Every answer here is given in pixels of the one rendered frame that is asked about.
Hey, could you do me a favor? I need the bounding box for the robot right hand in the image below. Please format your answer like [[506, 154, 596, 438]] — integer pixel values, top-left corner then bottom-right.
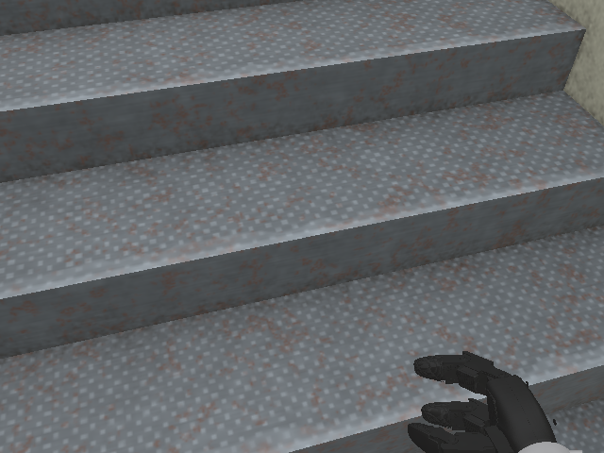
[[408, 351, 557, 453]]

